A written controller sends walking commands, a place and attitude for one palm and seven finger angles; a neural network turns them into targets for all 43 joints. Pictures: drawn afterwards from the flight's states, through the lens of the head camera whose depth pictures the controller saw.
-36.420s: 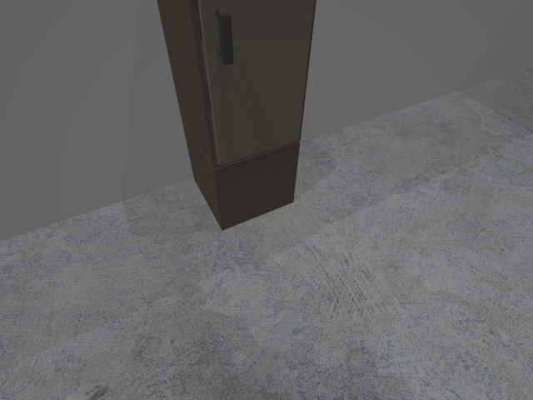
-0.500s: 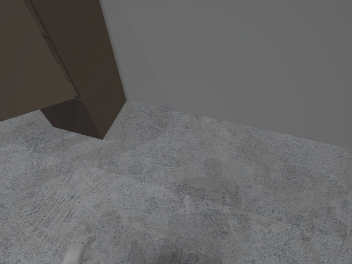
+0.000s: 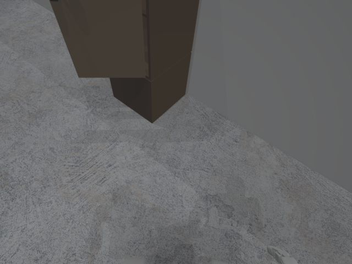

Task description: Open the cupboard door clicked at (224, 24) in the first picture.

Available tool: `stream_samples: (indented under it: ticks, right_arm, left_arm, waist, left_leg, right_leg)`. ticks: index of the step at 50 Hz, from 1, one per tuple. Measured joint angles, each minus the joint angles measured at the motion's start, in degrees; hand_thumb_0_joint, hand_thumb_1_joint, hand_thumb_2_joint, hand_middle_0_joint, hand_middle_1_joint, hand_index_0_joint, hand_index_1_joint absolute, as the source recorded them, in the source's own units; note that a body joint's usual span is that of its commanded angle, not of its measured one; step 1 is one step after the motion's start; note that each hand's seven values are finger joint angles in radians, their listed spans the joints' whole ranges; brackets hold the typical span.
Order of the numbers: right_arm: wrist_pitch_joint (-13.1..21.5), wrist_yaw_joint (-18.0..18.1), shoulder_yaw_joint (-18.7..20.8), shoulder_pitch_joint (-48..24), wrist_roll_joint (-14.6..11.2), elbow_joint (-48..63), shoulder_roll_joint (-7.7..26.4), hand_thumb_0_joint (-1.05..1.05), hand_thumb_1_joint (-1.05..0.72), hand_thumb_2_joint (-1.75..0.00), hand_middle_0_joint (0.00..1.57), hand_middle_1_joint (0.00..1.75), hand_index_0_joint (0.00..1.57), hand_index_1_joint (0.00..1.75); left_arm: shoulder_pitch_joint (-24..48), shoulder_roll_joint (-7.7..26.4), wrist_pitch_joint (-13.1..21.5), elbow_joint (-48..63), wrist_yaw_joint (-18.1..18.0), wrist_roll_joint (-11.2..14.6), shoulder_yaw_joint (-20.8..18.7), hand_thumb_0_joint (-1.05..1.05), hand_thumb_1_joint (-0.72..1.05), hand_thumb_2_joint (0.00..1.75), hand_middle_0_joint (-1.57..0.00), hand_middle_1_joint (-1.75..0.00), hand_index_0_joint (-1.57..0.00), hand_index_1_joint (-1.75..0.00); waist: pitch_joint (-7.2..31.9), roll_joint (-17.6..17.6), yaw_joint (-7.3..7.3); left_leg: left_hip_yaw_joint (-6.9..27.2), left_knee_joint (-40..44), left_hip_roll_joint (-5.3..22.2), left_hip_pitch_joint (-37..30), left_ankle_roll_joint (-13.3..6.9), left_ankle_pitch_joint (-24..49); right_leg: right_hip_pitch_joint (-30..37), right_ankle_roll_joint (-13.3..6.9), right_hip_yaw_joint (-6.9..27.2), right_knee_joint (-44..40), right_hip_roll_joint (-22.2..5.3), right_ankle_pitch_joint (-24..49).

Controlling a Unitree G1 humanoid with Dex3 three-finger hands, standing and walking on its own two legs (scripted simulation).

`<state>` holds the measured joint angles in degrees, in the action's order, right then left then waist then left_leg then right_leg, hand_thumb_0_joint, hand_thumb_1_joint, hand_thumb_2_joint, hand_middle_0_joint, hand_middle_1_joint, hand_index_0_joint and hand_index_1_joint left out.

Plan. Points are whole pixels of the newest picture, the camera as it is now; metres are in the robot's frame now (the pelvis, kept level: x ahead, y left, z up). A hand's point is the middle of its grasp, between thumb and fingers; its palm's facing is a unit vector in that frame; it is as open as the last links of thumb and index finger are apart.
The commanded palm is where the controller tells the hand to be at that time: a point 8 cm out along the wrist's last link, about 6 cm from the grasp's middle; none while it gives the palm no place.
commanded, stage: turn to face it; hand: left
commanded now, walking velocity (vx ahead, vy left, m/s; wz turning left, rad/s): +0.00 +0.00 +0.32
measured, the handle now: out of the picture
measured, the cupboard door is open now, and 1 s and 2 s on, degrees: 43 43 43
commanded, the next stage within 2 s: take the last steps up to it in 0.32 s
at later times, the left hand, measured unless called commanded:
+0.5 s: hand out of the picture +0.07 +0.16 -0.14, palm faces +0.16 -0.96 -0.24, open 7.4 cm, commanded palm none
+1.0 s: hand out of the picture -0.04 +0.24 -0.17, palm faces +0.37 -0.91 -0.18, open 7.4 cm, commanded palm none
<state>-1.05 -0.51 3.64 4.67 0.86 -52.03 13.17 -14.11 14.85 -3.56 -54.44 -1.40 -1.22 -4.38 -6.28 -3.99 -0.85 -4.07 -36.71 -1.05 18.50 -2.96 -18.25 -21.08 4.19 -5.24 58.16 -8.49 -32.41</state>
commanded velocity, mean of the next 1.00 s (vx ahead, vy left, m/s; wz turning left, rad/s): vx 0.18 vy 0.08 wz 0.18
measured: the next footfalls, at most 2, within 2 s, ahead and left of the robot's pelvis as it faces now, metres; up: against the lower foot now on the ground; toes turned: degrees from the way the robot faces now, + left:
right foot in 0.38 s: +0.05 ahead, -0.13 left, +0.00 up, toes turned +4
left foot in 0.92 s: +0.12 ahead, +0.20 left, +0.00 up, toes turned +23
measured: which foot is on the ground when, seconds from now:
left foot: down 0.00-0.40, up 0.42-0.90, down 0.92-1.00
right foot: up 0.00-0.36, down 0.38-0.92, up 0.94-1.00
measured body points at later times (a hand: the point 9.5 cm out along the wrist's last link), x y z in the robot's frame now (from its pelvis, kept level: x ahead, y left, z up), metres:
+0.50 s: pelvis +0.02 -0.03 +0.01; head +0.06 -0.06 +0.46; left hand +0.06 +0.21 -0.12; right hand +0.08 -0.27 -0.15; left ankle -0.02 +0.09 -0.67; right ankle +0.01 -0.14 -0.72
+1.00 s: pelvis +0.09 +0.09 +0.00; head +0.12 +0.12 +0.45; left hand -0.06 +0.29 -0.16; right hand +0.28 -0.10 -0.13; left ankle +0.09 +0.18 -0.72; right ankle +0.03 -0.09 -0.66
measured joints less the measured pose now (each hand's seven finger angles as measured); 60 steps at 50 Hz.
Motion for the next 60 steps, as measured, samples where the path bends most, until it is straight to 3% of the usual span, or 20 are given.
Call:
stream_samples:
  ticks: [3,8,15,18,19,21,24,28,33,39,45,47,49,52,55,60]
  right_arm:
    - [0.24,0.89,-0.66,0.85,0.23,0.21,-0.83,0.0,-0.91,-0.9,0.2,0.3,0.2,0.3]
    - [0.48,1.24,-1.69,2.69,0.15,-0.75,-2.12,0.0,-0.9,-0.9,0.2,0.3,0.2,0.3]
    - [-0.1,1.23,-1.82,5.88,0.38,-2.68,-3.43,0.0,-0.9,-0.9,0.21,0.3,0.2,0.3]
    - [-0.47,1.32,-1.45,7.14,0.22,-3.77,-3.13,0.0,-0.91,-0.9,0.21,0.3,0.2,0.3]
    - [-0.54,1.3,-1.31,7.69,0.0,-4.14,-3.08,0.0,-0.91,-0.9,0.21,0.3,0.2,0.3]
    - [-0.97,1.2,-0.74,7.91,-0.5,-5.22,-2.14,0.0,-0.91,-0.9,0.2,0.3,0.2,0.3]
    - [-1.95,0.92,0.08,8.16,-0.25,-6.51,-1.17,0.01,-0.91,-0.9,0.2,0.3,0.2,0.3]
    - [-2.03,0.13,0.75,8.6,0.06,-7.78,-0.55,0.01,-0.91,-0.9,0.2,0.3,0.2,0.3]
    - [-2.08,-0.54,1.16,8.61,0.3,-8.75,-0.07,0.01,-0.91,-0.9,0.2,0.3,0.2,0.3]
    - [-1.83,-1.27,0.8,5.61,0.17,-8.26,0.07,0.01,-0.91,-0.9,0.2,0.3,0.2,0.3]
    - [0.69,-1.85,-0.33,1.09,-0.09,-5.37,-0.78,0.01,-0.91,-0.9,0.2,0.3,0.2,0.3]
    - [2.57,-1.24,-0.4,0.26,0.16,-4.08,-1.29,0.01,-0.91,-0.9,0.2,0.3,0.2,0.3]
    - [3.56,-0.32,-0.81,0.57,0.3,-3.49,-2.57,0.0,-0.91,-0.9,0.2,0.3,0.2,0.3]
    - [4.11,0.67,-1.63,3.34,0.29,-3.87,-4.2,0.0,-0.91,-0.9,0.2,0.3,0.2,0.3]
    - [5.19,1.97,-1.01,6.61,-0.3,-4.93,-4.54,-0.01,-0.94,-0.9,0.2,0.3,0.2,0.3]
    - [5.29,2.1,-1.28,12.7,-0.06,-8.23,-3.56,-0.01,-0.94,-0.9,0.2,0.3,0.2,0.3]
  left_arm:
    - [1.2,0.35,-0.37,-0.28,0.22,-0.21,-0.34,0.01,0.91,0.9,-0.2,-0.3,-0.2,-0.3]
    - [2.87,-0.27,0.45,0.98,0.6,-0.26,-0.05,0.01,0.91,0.9,-0.19,-0.3,-0.2,-0.3]
    - [4.18,-2.47,0.82,1.35,0.54,0.03,0.89,0.0,0.91,0.9,-0.19,-0.3,-0.2,-0.3]
    - [4.3,-3.54,1.68,1.33,0.49,0.29,1.3,0.0,0.91,0.9,-0.19,-0.3,-0.2,-0.3]
    - [4.06,-3.69,2.2,1.41,0.43,0.3,1.45,0.0,0.91,0.9,-0.19,-0.3,-0.2,-0.3]
    - [4.01,-5.04,3.19,0.77,0.13,-0.06,1.8,0.0,0.91,0.9,-0.2,-0.3,-0.2,-0.3]
    - [3.05,-6.49,3.98,0.26,0.1,-0.18,2.5,0.0,0.91,0.9,-0.2,-0.3,-0.2,-0.3]
    - [1.08,-6.81,4.99,-0.69,-0.08,0.13,1.72,0.0,0.93,0.89,-0.2,-0.3,-0.21,-0.3]
    - [-2.0,-6.42,6.3,-2.58,0.33,-0.16,1.37,0.0,0.93,0.89,-0.2,-0.3,-0.21,-0.3]
    - [-6.53,-6.45,6.7,-6.01,0.81,-0.76,1.18,0.0,0.92,0.89,-0.2,-0.3,-0.2,-0.3]
    - [-10.82,-5.53,5.72,-9.62,1.23,-0.98,0.89,0.0,0.91,0.89,-0.2,-0.3,-0.2,-0.3]
    - [-11.21,-5.13,4.59,-10.56,1.44,-0.64,0.84,0.0,0.91,0.9,-0.2,-0.3,-0.2,-0.3]
    - [-9.89,-4.49,3.15,-10.93,1.19,-0.57,0.74,0.01,0.91,0.9,-0.2,-0.3,-0.2,-0.3]
    - [-6.79,-3.97,2.83,-10.06,1.15,-0.68,0.51,0.01,0.91,0.9,-0.2,-0.3,-0.2,-0.3]
    - [-2.94,-4.1,3.49,-7.76,1.29,-0.66,0.41,0.01,0.91,0.9,-0.19,-0.3,-0.2,-0.3]
    - [3.08,-4.57,3.89,-4.22,1.41,-0.52,0.24,0.0,0.91,0.9,-0.19,-0.3,-0.2,-0.3]
  waist:
    - [0.92,0.79,-0.18]
    - [1.62,2.03,-0.25]
    - [2.35,3.84,1.25]
    - [2.62,4.52,1.84]
    - [2.92,4.3,1.86]
    - [2.6,6.13,2.03]
    - [2.28,6.6,2.36]
    - [2.36,5.85,2.15]
    - [2.92,4.76,1.13]
    - [2.78,3.3,-1.04]
    - [2.32,1.43,-3.04]
    - [2.01,1.15,-2.41]
    - [1.68,0.55,-2.37]
    - [2.58,0.62,-1.94]
    - [2.88,0.87,-1.2]
    - [3.65,1.49,0.25]
  left_leg:
    - [1.42,3.59,-0.2,-1.48,0.16,1.51]
    - [3.46,8.92,-0.82,-3.7,-0.29,4.51]
    - [5.6,9.71,-1.27,-4.19,0.62,4.82]
    - [6.33,7.67,-1.62,-3.24,1.54,3.75]
    - [6.41,6.4,-2.06,-2.62,1.96,3.08]
    - [7.19,0.93,-1.52,-0.75,2.87,-1.82]
    - [6.34,-14.27,-1.86,3.77,4.1,-8.44]
    - [5.11,-25.71,-0.1,7.64,5.47,-3.9]
    - [3.97,-24.88,2.61,9.26,6.55,0.18]
    - [1.55,-13.88,4.15,8.69,6.5,0.86]
    - [-2.19,3.94,2.55,2.2,4.42,1.74]
    - [-2.72,3.31,1.67,1.88,1.89,5.22]
    - [-3.56,1.32,0.91,0.83,-0.11,2.44]
    - [-4.25,5.59,-0.11,-3.49,-0.87,1.79]
    - [-4.73,12.12,-1.73,-8.53,-1.9,3.43]
    - [-4.69,19.39,-3.74,-15.01,-2.92,4.31]
  right_leg:
    - [-4.15,0.18,2.37,5.38,1.71,4.51]
    - [-6.16,0.64,4.18,3.14,2.94,9.48]
    - [-1.16,0.32,3.9,-10.22,4.96,8.18]
    - [3.83,-0.2,3.12,-20.48,6.12,12.34]
    - [6.12,-0.88,2.99,-25.2,6.11,14.94]
    - [7.09,-3.99,1.84,-26.02,7.02,14.11]
    - [8.76,-5.52,0.38,-27.23,6.31,13.72]
    - [11.78,-5.24,-1.1,-32.06,5.48,15.68]
    - [14.8,-4.41,-3.38,-36.29,3.86,16.61]
    - [17.89,-1.83,-5.39,-38.39,0.88,15.85]
    - [18.48,2.25,-5.71,-33.02,-2.9,10.71]
    - [14.57,0.7,-3.76,-21.46,-3.98,5.44]
    - [7.87,-1.76,0.63,-5.11,-2.43,2.38]
    - [-1.01,-3.43,1.52,8.51,-0.32,7.84]
    - [-7.23,-3.52,1.54,10.15,0.83,13.5]
    - [-13.27,-3.26,1.73,5.91,2.24,19.53]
